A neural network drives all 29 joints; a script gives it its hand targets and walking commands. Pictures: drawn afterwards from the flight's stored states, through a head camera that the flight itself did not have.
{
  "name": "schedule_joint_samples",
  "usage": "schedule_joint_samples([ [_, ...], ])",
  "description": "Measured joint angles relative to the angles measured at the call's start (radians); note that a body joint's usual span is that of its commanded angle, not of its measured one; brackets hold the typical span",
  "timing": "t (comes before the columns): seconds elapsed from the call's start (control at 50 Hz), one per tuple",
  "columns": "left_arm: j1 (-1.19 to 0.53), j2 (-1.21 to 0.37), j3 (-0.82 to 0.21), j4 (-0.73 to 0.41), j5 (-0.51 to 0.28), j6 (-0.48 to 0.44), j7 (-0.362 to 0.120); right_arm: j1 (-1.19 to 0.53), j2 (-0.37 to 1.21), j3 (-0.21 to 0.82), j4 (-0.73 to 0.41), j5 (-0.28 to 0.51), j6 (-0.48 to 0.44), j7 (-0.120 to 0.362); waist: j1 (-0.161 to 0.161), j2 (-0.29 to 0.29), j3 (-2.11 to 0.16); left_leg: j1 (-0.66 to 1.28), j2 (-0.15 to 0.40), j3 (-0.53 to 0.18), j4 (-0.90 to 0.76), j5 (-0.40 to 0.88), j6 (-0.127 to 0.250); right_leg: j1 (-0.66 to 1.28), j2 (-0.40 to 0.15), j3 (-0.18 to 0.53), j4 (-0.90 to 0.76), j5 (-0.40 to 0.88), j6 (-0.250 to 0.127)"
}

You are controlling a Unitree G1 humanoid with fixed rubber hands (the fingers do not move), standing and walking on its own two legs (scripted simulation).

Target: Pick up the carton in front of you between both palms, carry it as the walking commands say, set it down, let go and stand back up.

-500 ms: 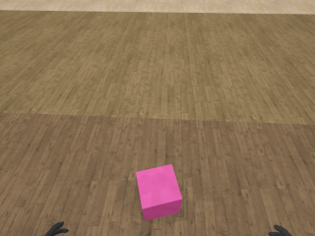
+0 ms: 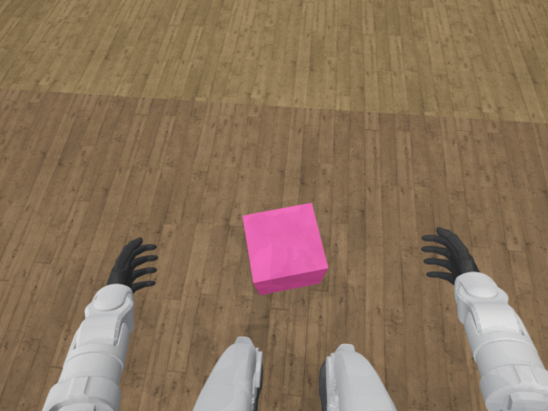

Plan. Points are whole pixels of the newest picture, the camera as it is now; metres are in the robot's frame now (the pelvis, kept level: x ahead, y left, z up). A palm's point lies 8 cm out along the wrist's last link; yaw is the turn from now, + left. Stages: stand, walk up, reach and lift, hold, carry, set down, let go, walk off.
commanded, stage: reach and lift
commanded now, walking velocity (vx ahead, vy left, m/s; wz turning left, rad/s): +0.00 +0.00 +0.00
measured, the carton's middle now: (284, 252) +0.46 +0.04 -0.60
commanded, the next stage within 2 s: none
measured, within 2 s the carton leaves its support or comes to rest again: neither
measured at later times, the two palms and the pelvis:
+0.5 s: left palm (173, 220) +0.39 +0.24 -0.14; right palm (391, 189) +0.48 -0.16 -0.14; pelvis -0.08 -0.01 -0.06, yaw +0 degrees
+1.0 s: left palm (202, 234) +0.42 +0.23 -0.30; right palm (355, 211) +0.50 -0.13 -0.32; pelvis -0.03 -0.01 -0.14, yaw +4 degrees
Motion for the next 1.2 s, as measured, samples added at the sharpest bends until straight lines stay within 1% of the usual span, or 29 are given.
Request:
schedule_joint_samples([
  [0.04, -0.046, -0.011, 0.005, 0.015, -0.014, -0.003, 0.011, -0.058, 0.003, 0.004, 0.033, 0.01, -0.001, -0.005, 0.003, -0.003, -0.035, -0.082, -0.002, -0.006, 0.031, 0.001, -0.013, -0.081, 0.004, 0.006, 0.032, -0.01, -0.009],
  [0.08, -0.095, -0.023, 0.015, 0.027, -0.019, -0.008, 0.023, -0.116, 0.005, 0.006, 0.065, 0.017, -0.007, -0.007, 0.006, -0.006, -0.059, -0.157, -0.006, -0.01, 0.055, 0.006, -0.008, -0.156, 0.006, 0.012, 0.058, 0.008, 0.007],
  [0.14, -0.176, -0.038, 0.034, 0.045, -0.02, -0.017, 0.039, -0.21, 0.01, 0.001, 0.104, 0.02, -0.014, -0.007, 0.012, -0.012, -0.071, -0.254, -0.009, -0.013, 0.074, 0.023, -0.008, -0.255, 0.01, 0.017, 0.083, 0.009, -0.006],
  [0.2, -0.275, -0.049, 0.054, 0.071, -0.019, -0.017, 0.053, -0.324, 0.006, -0.011, 0.139, 0.024, -0.015, -0.005, 0.02, -0.015, -0.064, -0.342, -0.01, -0.013, 0.088, 0.05, -0.012, -0.346, 0.012, 0.02, 0.103, 0.032, -0.012],
  [0.3, -0.469, -0.05, 0.086, 0.11, -0.036, 0.004, 0.08, -0.551, -0.03, -0.023, 0.21, 0.031, 0.007, -0.005, 0.04, -0.015, -0.035, -0.471, -0.009, -0.011, 0.104, 0.097, -0.016, -0.48, 0.017, 0.027, 0.124, 0.078, -0.011],
  [0.4, -0.685, -0.039, 0.118, 0.157, -0.057, 0.045, 0.101, -0.8, -0.076, -0.021, 0.314, 0.039, 0.044, 0.002, 0.058, -0.019, -0.004, -0.579, -0.007, -0.009, 0.12, 0.132, -0.02, -0.592, 0.023, 0.032, 0.145, 0.114, -0.011],
  [0.48, -0.828, -0.062, 0.172, 0.178, -0.033, 0.065, 0.107, -0.96, -0.098, -0.044, 0.393, 0.01, 0.058, 0.02, 0.072, -0.023, 0.011, -0.65, -0.005, -0.009, 0.134, 0.144, -0.023, -0.664, 0.028, 0.035, 0.158, 0.127, -0.012],
  [0.56, -0.91, -0.109, 0.241, 0.181, 0.028, 0.056, 0.106, -1.059, -0.101, -0.087, 0.441, -0.046, 0.044, 0.041, 0.081, -0.029, 0.01, -0.712, -0.004, -0.007, 0.142, 0.143, -0.024, -0.727, 0.031, 0.039, 0.168, 0.126, -0.012],
  [0.66, -0.926, -0.164, 0.307, 0.133, 0.098, 0.009, 0.104, -1.109, -0.079, -0.144, 0.434, -0.11, -0.006, 0.05, 0.082, -0.031, 0.001, -0.779, -0.004, -0.004, 0.152, 0.127, -0.025, -0.798, 0.034, 0.045, 0.181, 0.111, -0.013],
  [0.72, -0.897, -0.185, 0.325, 0.091, 0.117, -0.023, 0.099, -1.093, -0.061, -0.164, 0.402, -0.135, -0.032, 0.04, 0.079, -0.028, -0.017, -0.816, -0.004, -0.004, 0.161, 0.111, -0.025, -0.835, 0.036, 0.047, 0.19, 0.095, -0.013],
  [0.78, -0.856, -0.194, 0.336, 0.072, 0.126, -0.051, 0.086, -1.051, -0.044, -0.175, 0.372, -0.151, -0.051, 0.028, 0.076, -0.028, -0.05, -0.856, -0.007, -0.005, 0.18, 0.089, -0.026, -0.875, 0.037, 0.049, 0.211, 0.072, -0.013],
  [0.84, -0.824, -0.192, 0.345, 0.091, 0.128, -0.083, 0.069, -1.007, -0.022, -0.18, 0.36, -0.154, -0.073, 0.018, 0.069, -0.032, -0.094, -0.912, -0.013, -0.01, 0.219, 0.068, -0.031, -0.931, 0.04, 0.057, 0.252, 0.045, -0.012],
  [0.94, -0.811, -0.184, 0.352, 0.183, 0.121, -0.143, 0.044, -0.955, 0.023, -0.182, 0.382, -0.152, -0.113, -0.013, 0.052, -0.032, -0.162, -1.072, -0.029, -0.02, 0.364, 0.062, -0.048, -1.082, 0.052, 0.075, 0.398, 0.02, -0.002],
  [1.0, -0.819, -0.179, 0.349, 0.219, 0.103, -0.168, 0.051, -0.936, 0.033, -0.156, 0.382, -0.129, -0.129, -0.04, 0.049, -0.027, -0.182, -1.182, -0.036, -0.022, 0.48, 0.04, -0.052, -1.182, 0.061, 0.082, 0.512, -0.015, 0.005],
  [1.06, -0.84, -0.16, 0.317, 0.228, 0.062, -0.182, 0.076, -0.948, 0.008, -0.097, 0.37, -0.073, -0.14, -0.061, 0.055, -0.02, -0.179, -1.271, -0.04, -0.019, 0.594, -0.04, -0.047, -1.265, 0.063, 0.085, 0.625, -0.109, 0.013],
  [1.08, -0.851, -0.15, 0.301, 0.227, 0.044, -0.184, 0.085, -0.961, -0.005, -0.074, 0.363, -0.05, -0.142, -0.066, 0.057, -0.016, -0.17, -1.297, -0.042, -0.018, 0.631, -0.072, -0.043, -1.294, 0.063, 0.085, 0.67, -0.133, 0.016],
  [1.1, -0.862, -0.138, 0.281, 0.227, 0.024, -0.185, 0.092, -0.976, -0.02, -0.053, 0.357, -0.029, -0.144, -0.071, 0.057, -0.01, -0.155, -1.322, -0.047, -0.017, 0.67, -0.096, -0.038, -1.324, 0.062, 0.085, 0.712, -0.088, 0.018],
  [1.12, -0.873, -0.125, 0.261, 0.227, 0.004, -0.184, 0.098, -0.992, -0.034, -0.034, 0.352, -0.01, -0.146, -0.075, 0.058, -0.004, -0.137, -1.351, -0.052, -0.016, 0.712, -0.1, -0.03, -1.349, 0.06, 0.085, 0.758, -0.095, 0.019],
  [1.16, -0.896, -0.101, 0.217, 0.228, -0.041, -0.177, 0.106, -1.024, -0.059, -0.002, 0.35, 0.021, -0.146, -0.084, 0.059, 0.002, -0.097, -1.402, -0.057, -0.017, 0.785, -0.105, -0.043, -1.395, 0.059, 0.083, 0.839, -0.153, 0.021],
  [1.2, -0.914, -0.079, 0.169, 0.221, -0.092, -0.165, 0.116, -1.053, -0.077, 0.016, 0.354, 0.044, -0.142, -0.091, 0.055, 0.007, -0.047, -1.439, -0.062, -0.019, 0.844, -0.111, -0.047, -1.43, 0.058, 0.081, 0.904, -0.182, 0.022],
])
